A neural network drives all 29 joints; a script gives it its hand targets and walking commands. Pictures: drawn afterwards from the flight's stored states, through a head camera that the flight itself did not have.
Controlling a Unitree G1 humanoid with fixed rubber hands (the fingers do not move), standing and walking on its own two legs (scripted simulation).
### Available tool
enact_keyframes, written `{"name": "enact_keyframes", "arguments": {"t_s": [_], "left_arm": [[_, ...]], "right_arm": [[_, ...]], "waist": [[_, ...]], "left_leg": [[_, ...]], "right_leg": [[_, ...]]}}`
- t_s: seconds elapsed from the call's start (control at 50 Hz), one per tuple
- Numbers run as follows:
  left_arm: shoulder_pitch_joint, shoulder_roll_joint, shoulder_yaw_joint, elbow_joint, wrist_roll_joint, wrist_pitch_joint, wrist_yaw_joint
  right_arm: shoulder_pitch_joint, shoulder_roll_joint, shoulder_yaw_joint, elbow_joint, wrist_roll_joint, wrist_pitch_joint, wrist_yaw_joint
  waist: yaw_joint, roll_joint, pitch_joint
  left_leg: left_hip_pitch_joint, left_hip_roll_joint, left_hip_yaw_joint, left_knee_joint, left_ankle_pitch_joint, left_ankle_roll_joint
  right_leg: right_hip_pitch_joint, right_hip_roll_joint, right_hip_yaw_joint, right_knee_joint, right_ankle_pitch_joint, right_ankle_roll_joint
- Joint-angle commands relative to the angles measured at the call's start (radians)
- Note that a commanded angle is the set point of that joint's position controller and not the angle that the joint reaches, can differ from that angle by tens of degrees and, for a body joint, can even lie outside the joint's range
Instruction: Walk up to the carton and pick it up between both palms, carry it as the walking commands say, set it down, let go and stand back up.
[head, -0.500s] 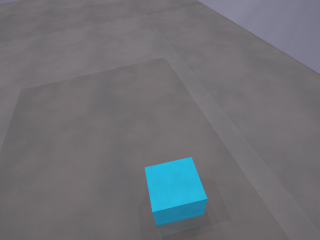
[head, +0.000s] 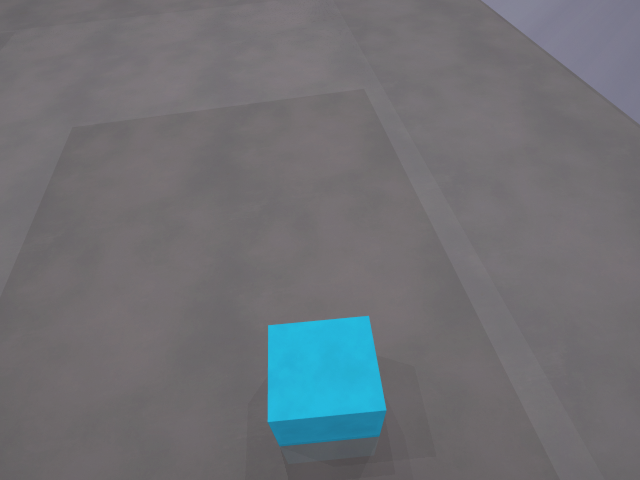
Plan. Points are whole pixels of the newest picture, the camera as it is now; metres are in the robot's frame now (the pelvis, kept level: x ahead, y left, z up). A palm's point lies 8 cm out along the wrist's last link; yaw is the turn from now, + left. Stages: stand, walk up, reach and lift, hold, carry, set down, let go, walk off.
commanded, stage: walk up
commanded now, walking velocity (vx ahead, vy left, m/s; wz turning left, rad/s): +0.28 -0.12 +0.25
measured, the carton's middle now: (324, 381) +0.50 +0.02 -0.64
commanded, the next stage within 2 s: none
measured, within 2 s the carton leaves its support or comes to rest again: neither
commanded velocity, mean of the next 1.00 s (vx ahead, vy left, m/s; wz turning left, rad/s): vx -0.01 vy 0.03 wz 0.09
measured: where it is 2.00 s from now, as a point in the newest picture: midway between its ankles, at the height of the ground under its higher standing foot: outside the picture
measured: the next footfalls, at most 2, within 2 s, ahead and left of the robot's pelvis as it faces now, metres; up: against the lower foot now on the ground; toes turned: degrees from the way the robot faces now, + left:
left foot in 0.28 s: +0.18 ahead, +0.06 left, +0.00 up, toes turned +8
right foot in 0.62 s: +0.11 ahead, -0.19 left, +0.00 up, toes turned +3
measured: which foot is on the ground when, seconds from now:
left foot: up 0.00-0.26, down 0.28-0.62, up 0.64-1.00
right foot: down 0.00-0.30, up 0.32-0.60, down 0.62-1.00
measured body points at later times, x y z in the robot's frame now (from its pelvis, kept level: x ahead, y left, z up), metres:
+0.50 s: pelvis +0.06 -0.05 +0.02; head +0.12 -0.04 +0.46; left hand +0.05 +0.19 -0.14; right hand +0.21 -0.27 -0.12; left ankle +0.14 +0.06 -0.72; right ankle +0.02 -0.20 -0.66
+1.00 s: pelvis +0.05 -0.08 +0.02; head +0.08 -0.10 +0.47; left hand +0.00 +0.19 -0.10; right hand +0.15 -0.31 -0.14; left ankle +0.05 +0.09 -0.69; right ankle +0.02 -0.21 -0.72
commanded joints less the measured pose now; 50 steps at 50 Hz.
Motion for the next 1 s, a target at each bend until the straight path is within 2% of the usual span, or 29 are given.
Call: {"name": "enact_keyframes", "arguments": {"t_s": [0.0,0.06,0.1,0.12,0.16,0.2,0.24,0.26,0.28,0.3,0.32,0.36,0.42,0.46,0.5,0.54,0.56,0.58,0.6,0.62,0.64,0.7,0.78,0.84,0.88,0.9,0.94,0.96,0.98], "left_arm": [[0.199,0.197,0.027,0.042,0.020,-0.028,0.035],[0.104,0.068,-0.007,0.045,0.009,-0.046,0.049],[0.125,0.057,-0.017,0.059,0.007,-0.039,0.058],[0.160,0.062,-0.010,0.076,0.005,-0.037,0.060],[0.198,0.067,-0.001,0.095,0.002,-0.030,0.062],[0.184,0.077,0.006,0.082,-0.015,-0.017,0.061],[0.252,0.027,-0.008,0.038,-0.009,-0.022,0.057],[0.276,0.001,-0.011,0.038,-0.003,-0.011,0.061],[0.271,0.008,-0.002,0.048,-0.012,0.013,0.075],[0.250,0.028,0.008,0.042,-0.021,0.029,0.084],[0.233,0.024,0.010,0.044,-0.024,0.036,0.080],[0.255,0.021,0.015,0.058,-0.016,0.053,0.074],[0.261,-0.005,0.013,0.054,-0.015,0.057,0.077],[0.231,-0.025,0.000,0.042,-0.013,0.049,0.070],[0.220,-0.025,-0.013,0.039,-0.016,0.043,0.061],[0.266,-0.016,-0.022,0.053,-0.017,0.022,0.072],[0.308,0.079,0.009,0.061,-0.005,0.013,0.091],[0.327,0.215,0.044,0.049,0.009,0.008,0.105],[0.289,0.242,0.037,0.045,0.006,0.015,0.113],[0.234,0.219,0.028,0.031,0.001,0.017,0.114],[0.178,0.202,0.028,0.017,-0.002,0.015,0.109],[0.109,0.132,0.024,-0.004,-0.012,0.002,0.107],[0.260,0.104,0.018,0.053,-0.006,-0.019,0.105],[0.319,0.106,0.018,0.074,0.004,-0.023,0.103],[0.246,0.061,0.003,0.071,0.009,-0.027,0.078],[0.250,0.080,0.011,0.061,0.011,-0.029,0.068],[0.193,0.112,0.012,0.056,-0.003,-0.021,0.055],[0.184,0.115,0.013,0.047,-0.011,-0.024,0.052],[0.213,0.074,0.001,0.052,-0.018,-0.025,0.051]], "right_arm": [[-0.164,0.003,0.015,-0.125,0.013,-0.032,0.032],[-0.113,0.025,0.025,-0.089,0.015,-0.040,0.048],[-0.150,0.046,0.032,-0.105,0.027,-0.034,0.033],[-0.164,0.055,0.039,-0.116,0.034,-0.034,0.027],[-0.183,0.077,0.045,-0.126,0.033,-0.031,0.020],[-0.154,0.063,0.037,-0.120,0.028,-0.032,0.014],[-0.162,-0.045,-0.006,-0.114,0.025,-0.020,0.008],[-0.165,-0.076,-0.016,-0.121,0.028,-0.015,0.009],[-0.202,-0.072,-0.017,-0.128,0.046,-0.002,0.002],[-0.249,-0.049,-0.024,-0.139,0.062,0.016,0.000],[-0.266,-0.003,-0.010,-0.141,0.053,0.011,-0.008],[-0.318,0.025,-0.006,-0.161,0.047,0.017,-0.017],[-0.338,0.038,-0.006,-0.168,0.041,0.030,-0.015],[-0.277,0.061,0.009,-0.155,0.024,0.020,-0.010],[-0.304,0.043,0.009,-0.149,0.023,0.026,-0.005],[-0.309,0.030,0.001,-0.135,0.028,0.037,0.005],[-0.272,0.038,-0.004,-0.129,0.026,0.048,0.018],[-0.272,0.073,0.008,-0.173,0.026,0.049,0.025],[-0.297,0.053,-0.005,-0.168,0.026,0.069,0.023],[-0.286,0.035,-0.015,-0.177,0.027,0.084,0.032],[-0.299,0.035,-0.015,-0.175,0.032,0.087,0.041],[-0.193,0.032,-0.028,-0.139,0.029,0.082,0.053],[-0.238,0.064,0.001,-0.152,0.020,0.070,0.051],[-0.292,0.088,0.031,-0.168,0.021,0.057,0.056],[-0.294,0.117,0.062,-0.148,0.033,0.026,0.050],[-0.293,0.112,0.064,-0.138,0.037,0.023,0.044],[-0.208,0.089,0.060,-0.097,0.037,0.007,0.031],[-0.159,0.068,0.052,-0.069,0.032,0.006,0.022],[-0.137,0.027,0.040,-0.059,0.024,-0.005,0.013]], "waist": [[0.082,-0.321,0.076],[0.013,-0.207,0.057],[0.012,-0.192,0.080],[0.023,-0.207,0.037],[0.028,-0.191,-0.013],[0.007,-0.172,-0.056],[0.042,0.160,-0.082],[0.050,0.261,-0.082],[0.056,0.207,-0.036],[0.051,0.237,-0.015],[0.061,0.109,-0.021],[0.079,0.022,-0.066],[0.074,0.047,-0.106],[0.045,0.063,-0.158],[0.062,0.143,-0.108],[0.112,0.153,-0.050],[0.126,0.043,0.008],[0.147,-0.264,0.070],[0.139,-0.245,0.139],[0.105,-0.188,0.159],[0.083,-0.201,0.180],[0.025,-0.277,0.098],[0.072,-0.245,0.000],[0.109,-0.315,-0.008],[0.107,-0.401,-0.056],[0.113,-0.372,-0.049],[0.060,-0.325,-0.044],[0.053,-0.258,-0.050],[0.055,-0.138,-0.075]], "left_leg": [[-0.405,-0.071,0.078,0.468,0.067,0.064],[-0.258,-0.104,0.142,0.307,0.216,0.041],[-0.197,-0.145,0.164,0.128,0.181,0.011],[-0.176,-0.157,0.171,0.061,0.168,0.010],[-0.081,-0.156,0.180,-0.128,0.281,0.019],[0.070,-0.151,0.207,-0.297,0.501,0.033],[0.233,0.034,0.016,-0.272,0.892,0.101],[0.250,0.180,-0.119,-0.343,1.015,0.190],[0.137,0.226,-0.094,-0.348,1.174,0.248],[0.079,0.180,-0.034,-0.335,1.217,0.263],[0.051,0.166,-0.034,-0.343,1.157,0.267],[0.015,0.108,0.036,-0.353,0.944,0.251],[0.041,0.075,0.086,-0.344,0.847,0.246],[0.061,0.025,0.075,-0.423,0.383,0.214],[0.051,0.022,0.055,-0.444,0.253,0.204],[-0.013,-0.015,0.079,-0.380,0.239,0.167],[-0.175,-0.110,0.159,-0.191,0.220,0.110],[-0.415,-0.207,0.180,0.053,0.068,0.028],[-0.380,-0.176,0.099,0.251,0.037,0.005],[-0.340,-0.165,0.068,0.373,0.090,-0.009],[-0.348,-0.169,0.068,0.437,0.168,-0.016],[-0.379,-0.217,0.114,0.549,0.265,-0.027],[-0.399,-0.211,0.148,0.439,0.270,-0.037],[-0.417,-0.205,0.174,0.213,0.261,-0.033],[-0.166,-0.211,0.185,-0.050,0.216,-0.004],[-0.124,-0.228,0.214,-0.125,0.222,0.004],[0.034,-0.237,0.261,-0.319,0.360,0.011],[0.098,-0.216,0.247,-0.381,0.423,0.016],[0.188,-0.122,0.179,-0.384,0.564,0.031]], "right_leg": [[0.166,-0.281,0.389,-0.498,-0.479,-0.121],[0.129,-0.150,0.073,-0.384,0.082,-0.147],[0.155,-0.146,-0.002,-0.273,0.712,-0.161],[0.205,-0.159,0.000,-0.243,0.809,-0.172],[0.235,-0.167,0.003,-0.176,0.761,-0.178],[0.199,-0.131,-0.024,-0.115,0.533,-0.128],[0.018,-0.081,-0.033,0.032,0.162,-0.064],[-0.049,-0.035,-0.026,0.190,-0.255,-0.037],[-0.005,-0.017,0.015,0.316,-0.348,-0.022],[0.029,-0.020,0.021,0.378,-0.366,-0.026],[0.039,0.002,0.036,0.416,-0.348,-0.025],[0.052,0.011,0.045,0.476,-0.303,-0.028],[0.033,0.025,0.027,0.441,-0.248,-0.026],[0.079,0.025,0.018,0.270,-0.194,-0.043],[0.120,0.030,0.011,0.103,-0.173,-0.039],[0.226,0.027,-0.016,-0.151,-0.055,-0.047],[0.309,-0.107,0.114,-0.272,-0.041,-0.074],[0.296,-0.416,0.489,-0.346,0.033,-0.130],[0.099,-0.513,0.534,-0.400,0.050,-0.189],[0.021,-0.469,0.455,-0.413,0.004,-0.195],[0.012,-0.395,0.341,-0.409,-0.019,-0.166],[0.112,-0.258,0.105,-0.292,0.236,-0.119],[0.306,-0.241,0.052,-0.229,0.534,-0.130],[0.422,-0.239,0.057,-0.178,0.681,-0.151],[0.356,-0.152,0.003,-0.197,0.574,-0.164],[0.348,-0.158,0.026,-0.180,0.605,-0.165],[0.273,-0.147,0.020,-0.134,0.552,-0.154],[0.244,-0.154,0.031,-0.117,0.504,-0.133],[0.184,-0.126,0.022,-0.090,0.341,-0.105]]}}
